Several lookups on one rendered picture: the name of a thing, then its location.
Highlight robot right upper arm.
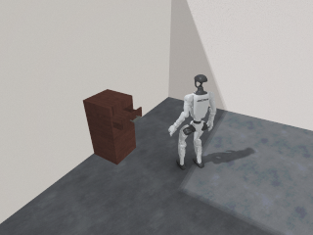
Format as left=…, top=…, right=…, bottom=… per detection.
left=207, top=91, right=216, bottom=113

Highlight robot right forearm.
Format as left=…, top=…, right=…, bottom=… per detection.
left=208, top=110, right=217, bottom=122

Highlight drawer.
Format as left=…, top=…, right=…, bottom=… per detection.
left=112, top=107, right=142, bottom=131

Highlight cabinet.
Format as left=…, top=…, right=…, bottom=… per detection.
left=83, top=89, right=136, bottom=165

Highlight robot left hand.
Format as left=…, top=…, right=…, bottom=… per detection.
left=168, top=125, right=177, bottom=136

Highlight right robot thigh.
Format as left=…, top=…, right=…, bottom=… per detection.
left=193, top=121, right=208, bottom=146

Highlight robot right hand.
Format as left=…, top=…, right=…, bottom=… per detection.
left=207, top=121, right=213, bottom=131

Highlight robot left upper arm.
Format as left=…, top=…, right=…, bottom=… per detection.
left=183, top=94, right=194, bottom=118

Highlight handle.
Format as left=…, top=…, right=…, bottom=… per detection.
left=130, top=116, right=141, bottom=123

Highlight robot left forearm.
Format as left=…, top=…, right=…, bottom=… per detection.
left=173, top=112, right=185, bottom=128

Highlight humanoid robot torso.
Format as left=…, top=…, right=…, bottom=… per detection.
left=189, top=90, right=210, bottom=132

